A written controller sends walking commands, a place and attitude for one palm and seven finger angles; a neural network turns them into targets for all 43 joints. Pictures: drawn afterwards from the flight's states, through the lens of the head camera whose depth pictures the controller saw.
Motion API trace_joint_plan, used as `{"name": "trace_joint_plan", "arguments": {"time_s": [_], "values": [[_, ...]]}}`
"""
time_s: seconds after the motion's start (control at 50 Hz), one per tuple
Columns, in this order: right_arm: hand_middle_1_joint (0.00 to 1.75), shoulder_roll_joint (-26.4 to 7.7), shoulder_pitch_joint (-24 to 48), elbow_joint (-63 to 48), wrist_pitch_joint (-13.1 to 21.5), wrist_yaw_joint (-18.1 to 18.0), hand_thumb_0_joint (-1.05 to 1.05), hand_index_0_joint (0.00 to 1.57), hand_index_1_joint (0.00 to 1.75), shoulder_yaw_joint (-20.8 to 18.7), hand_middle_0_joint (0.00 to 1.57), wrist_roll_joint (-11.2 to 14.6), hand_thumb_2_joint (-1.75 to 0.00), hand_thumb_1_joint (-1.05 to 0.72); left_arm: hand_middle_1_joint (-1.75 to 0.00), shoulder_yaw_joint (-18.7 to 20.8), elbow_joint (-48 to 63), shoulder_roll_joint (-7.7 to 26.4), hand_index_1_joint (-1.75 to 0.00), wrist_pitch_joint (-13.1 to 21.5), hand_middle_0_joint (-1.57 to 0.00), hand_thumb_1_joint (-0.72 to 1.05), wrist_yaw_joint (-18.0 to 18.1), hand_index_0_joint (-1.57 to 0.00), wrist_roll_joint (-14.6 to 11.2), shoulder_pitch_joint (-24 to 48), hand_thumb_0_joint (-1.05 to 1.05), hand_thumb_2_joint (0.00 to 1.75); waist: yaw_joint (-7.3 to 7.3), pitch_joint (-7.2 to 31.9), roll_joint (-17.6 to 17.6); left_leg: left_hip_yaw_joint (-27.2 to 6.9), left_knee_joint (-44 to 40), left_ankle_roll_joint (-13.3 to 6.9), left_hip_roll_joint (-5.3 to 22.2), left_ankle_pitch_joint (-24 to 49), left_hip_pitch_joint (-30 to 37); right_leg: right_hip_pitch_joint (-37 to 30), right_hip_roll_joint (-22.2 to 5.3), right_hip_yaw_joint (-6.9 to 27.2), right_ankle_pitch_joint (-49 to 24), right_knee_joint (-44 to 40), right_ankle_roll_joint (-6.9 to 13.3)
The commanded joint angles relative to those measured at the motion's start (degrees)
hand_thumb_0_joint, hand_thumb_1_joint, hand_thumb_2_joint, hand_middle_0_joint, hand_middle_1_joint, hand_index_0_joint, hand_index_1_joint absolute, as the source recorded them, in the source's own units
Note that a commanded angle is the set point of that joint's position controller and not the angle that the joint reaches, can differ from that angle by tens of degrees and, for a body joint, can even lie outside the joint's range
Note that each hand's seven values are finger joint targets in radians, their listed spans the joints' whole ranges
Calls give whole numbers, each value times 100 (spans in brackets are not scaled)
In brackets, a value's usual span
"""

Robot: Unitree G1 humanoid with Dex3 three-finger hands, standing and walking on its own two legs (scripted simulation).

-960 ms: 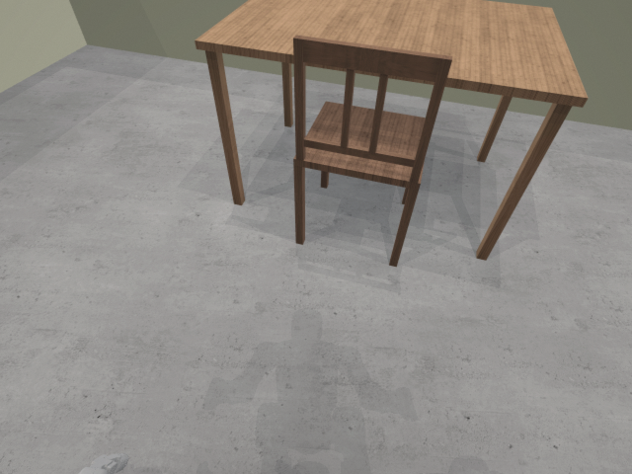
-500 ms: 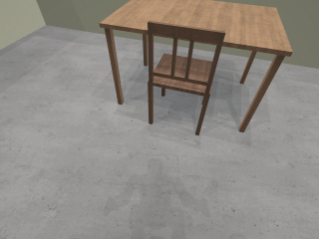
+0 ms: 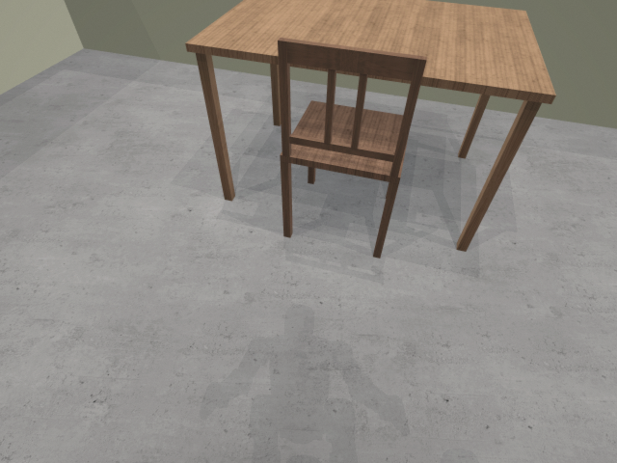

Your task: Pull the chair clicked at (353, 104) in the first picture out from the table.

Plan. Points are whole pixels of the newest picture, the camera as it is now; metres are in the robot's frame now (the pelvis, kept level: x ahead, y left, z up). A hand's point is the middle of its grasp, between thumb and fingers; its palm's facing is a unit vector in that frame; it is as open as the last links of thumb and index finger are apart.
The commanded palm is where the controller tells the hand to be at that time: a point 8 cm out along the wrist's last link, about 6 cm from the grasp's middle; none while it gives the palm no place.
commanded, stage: stand and wait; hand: left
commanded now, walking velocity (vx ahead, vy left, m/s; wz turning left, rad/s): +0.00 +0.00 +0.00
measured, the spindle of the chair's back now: (330, 107) +1.14 -0.01 -0.12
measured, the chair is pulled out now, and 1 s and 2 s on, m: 0.00 0.00 0.00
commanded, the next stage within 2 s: look at it before walking up in 0.02 s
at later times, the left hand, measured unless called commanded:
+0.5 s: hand out of the picture +0.08 +0.25 -0.16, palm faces -0.02 -0.94 -0.34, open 7.3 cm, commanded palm none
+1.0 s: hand out of the picture +0.05 +0.21 -0.19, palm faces +0.02 -0.98 -0.18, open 7.3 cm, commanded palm none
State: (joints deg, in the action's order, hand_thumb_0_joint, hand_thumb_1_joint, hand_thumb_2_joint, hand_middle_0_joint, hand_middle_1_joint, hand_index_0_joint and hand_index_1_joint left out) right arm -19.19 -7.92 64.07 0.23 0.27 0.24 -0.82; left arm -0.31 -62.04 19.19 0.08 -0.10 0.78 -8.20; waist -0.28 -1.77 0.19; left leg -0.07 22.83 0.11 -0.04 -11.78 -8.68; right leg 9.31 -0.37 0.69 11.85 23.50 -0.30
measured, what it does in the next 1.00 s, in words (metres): shifts its weight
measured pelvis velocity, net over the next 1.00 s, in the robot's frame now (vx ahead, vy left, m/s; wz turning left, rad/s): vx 0.07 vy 0.01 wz -0.03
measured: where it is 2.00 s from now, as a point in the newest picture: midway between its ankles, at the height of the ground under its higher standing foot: (326, 431)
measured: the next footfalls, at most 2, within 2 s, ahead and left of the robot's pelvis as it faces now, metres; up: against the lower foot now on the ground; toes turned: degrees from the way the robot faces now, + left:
right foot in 1.36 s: +0.36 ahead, -0.14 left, +0.00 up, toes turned -14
left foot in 1.76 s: +0.46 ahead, +0.06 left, +0.00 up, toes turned +0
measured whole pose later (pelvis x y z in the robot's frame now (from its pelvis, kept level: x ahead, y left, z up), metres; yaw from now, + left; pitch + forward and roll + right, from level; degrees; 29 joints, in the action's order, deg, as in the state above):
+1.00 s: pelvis +0.07 +0.01 -0.01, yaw -1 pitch -1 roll -1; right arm -12.6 -16.8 64.3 1.2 0.3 0.2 -1.5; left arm 1.2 -63.6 12.7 -0.4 -0.7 1.1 -20.1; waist 0.9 1.2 1.5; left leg 3.5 32.3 -0.4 1.3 -23.0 -8.0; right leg 9.3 -0.1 1.5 22.0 33.2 0.6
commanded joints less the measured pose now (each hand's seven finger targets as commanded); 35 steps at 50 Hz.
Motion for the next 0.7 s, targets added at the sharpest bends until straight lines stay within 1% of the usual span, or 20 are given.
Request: {"name": "trace_joint_plan", "arguments": {"time_s": [0.0, 0.04, 0.12, 0.16, 0.2, 0.26, 0.3, 0.32, 0.38, 0.4, 0.42, 0.48, 0.54, 0.58, 0.66, 0.68], "values": [[30, -1183, 359, -387, 163, -75, 0, 20, 30, -233, 20, 26, -90, -90, -30, 231, 373, 1207, -30, 133, -20, 90, 68, -20, -19, 273, 0, 90, 29, 195, -8, -612, -475, -176, 622, 274, -96, 99, -627, 627, -12, -550, 199], [30, -1175, 356, -386, 157, -74, 0, 20, 30, -229, 20, 30, -90, -90, -30, 233, 374, 1203, -30, 132, -20, 90, 70, -20, -13, 261, 0, 90, 38, 162, 55, -607, -468, -178, 625, 248, -118, 115, -638, 635, 34, -574, 200], [30, -1195, 348, -391, 166, -78, 0, 20, 30, -232, 20, 35, -90, -90, -30, 234, 377, 1195, -30, 131, -20, 90, 71, -20, -12, 261, 0, 90, 38, 234, -45, -631, -482, -182, 649, 361, -69, 60, -610, 602, -128, -525, 194], [30, -1187, 373, -385, 172, -81, 0, 20, 30, -230, 20, 32, -90, -90, -30, 226, 351, 1190, -30, 135, -20, 90, 69, -20, -15, 251, 0, 90, 36, 280, -16, -605, -474, -182, 658, 452, -11, 36, -631, 590, -253, -514, 194], [30, -1196, 374, -383, 176, -87, 0, 20, 30, -223, 20, 33, -90, -90, -30, 227, 349, 1187, -30, 134, -20, 90, 70, -20, -19, 250, 0, 90, 38, 293, -73, -609, -499, -180, 670, 469, 8, 10, -619, 587, -307, -504, 190], [30, -1200, 377, -386, 177, -89, 0, 20, 30, -226, 20, 39, -90, -90, -30, 225, 340, 1187, -30, 137, -20, 90, 70, -20, -14, 259, 0, 90, 30, 306, 8, -603, -494, -181, 679, 540, 38, 0, -620, 571, -398, -496, 185], [30, -1197, 394, -382, 181, -91, 0, 20, 30, -225, 20, 39, -90, -90, -30, 229, 334, 1180, -30, 140, -20, 90, 71, -20, -15, 237, 0, 90, 45, 304, -35, -598, -496, -182, 682, 586, 38, -36, -625, 566, -474, -494, 184], [30, -1204, 408, -399, 179, -90, 0, 20, 30, -230, 20, 44, -90, -90, -30, 231, 335, 1187, -30, 145, -20, 90, 73, -20, -11, 222, 0, 90, 44, 329, 32, -596, -469, -186, 683, 684, 101, -19, -628, 559, -571, -484, 188], [30, -1192, 414, -386, 178, -91, 0, 20, 30, -230, 20, 43, -90, -90, -30, 229, 328, 1181, -30, 147, -20, 90, 74, -20, -12, 243, 0, 90, 39, 320, 60, -585, -486, -180, 684, 675, 99, -50, -636, 563, -582, -505, 183], [30, -1194, 418, -380, 177, -91, 0, 20, 30, -227, 20, 42, -90, -90, -30, 227, 323, 1186, -30, 149, -20, 90, 75, -20, -13, 249, 0, 90, 37, 295, 61, -583, -485, -176, 679, 715, 97, -52, -640, 564, -629, -506, 186], [30, -1214, 418, -393, 173, -93, 0, 20, 30, -229, 20, 45, -90, -90, -30, 233, 322, 1191, -30, 154, -20, 90, 77, -20, -12, 226, 0, 90, 35, 370, 61, -576, -446, -173, 685, 827, 163, -66, -637, 565, -741, -485, 195], [30, -1206, 440, -380, 180, -95, 0, 20, 30, -226, 20, 42, -90, -90, -30, 227, 319, 1202, -30, 150, -20, 90, 78, -20, -16, 253, 0, 90, 32, 397, -38, -572, -489, -170, 691, 862, 185, -134, -637, 548, -795, -474, 184], [30, -1206, 470, -390, 180, -98, 0, 20, 30, -222, 20, 45, -90, -90, -30, 230, 315, 1199, -30, 152, -20, 90, 79, -20, -17, 235, 0, 90, 49, 363, -37, -561, -476, -172, 697, 947, 205, -132, -651, 521, -885, -475, 180], [30, -1216, 457, -384, 183, -103, 0, 20, 30, -220, 20, 42, -90, -90, -30, 235, 313, 1205, -30, 157, -20, 90, 79, -20, -17, 242, 0, 90, 41, 448, 25, -549, -468, -166, 706, 1044, 252, -200, -650, 521, -1007, -463, 185], [30, -1213, 485, -379, 179, -106, 0, 20, 30, -213, 20, 45, -90, -90, -30, 237, 310, 1209, -30, 148, -20, 90, 82, -20, -16, 264, 0, 90, 48, 368, -33, -549, -510, -163, 707, 1035, 233, -206, -639, 518, -975, -481, 176], [30, -749, 295, -287, 133, -89, 0, 20, 30, -101, 20, 19, -90, -90, -30, 150, 203, 739, -30, 89, -20, 90, 96, -20, -24, 46, 0, 90, 49, 434, 20, -463, -479, -105, 690, 703, 231, -228, -629, 474, -611, -492, 111]]}}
